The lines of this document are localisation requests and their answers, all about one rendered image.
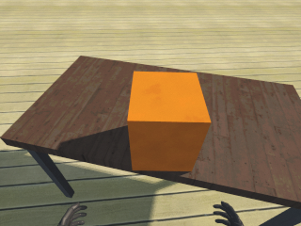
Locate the carton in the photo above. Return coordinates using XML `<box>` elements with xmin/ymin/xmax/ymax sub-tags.
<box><xmin>127</xmin><ymin>71</ymin><xmax>211</xmax><ymax>171</ymax></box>

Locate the robot right hand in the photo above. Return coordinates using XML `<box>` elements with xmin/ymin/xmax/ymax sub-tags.
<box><xmin>213</xmin><ymin>201</ymin><xmax>245</xmax><ymax>226</ymax></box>

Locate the robot left hand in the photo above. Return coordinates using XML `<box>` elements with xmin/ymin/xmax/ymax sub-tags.
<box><xmin>57</xmin><ymin>202</ymin><xmax>87</xmax><ymax>226</ymax></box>

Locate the table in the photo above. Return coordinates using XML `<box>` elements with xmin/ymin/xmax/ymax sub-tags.
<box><xmin>0</xmin><ymin>56</ymin><xmax>301</xmax><ymax>226</ymax></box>

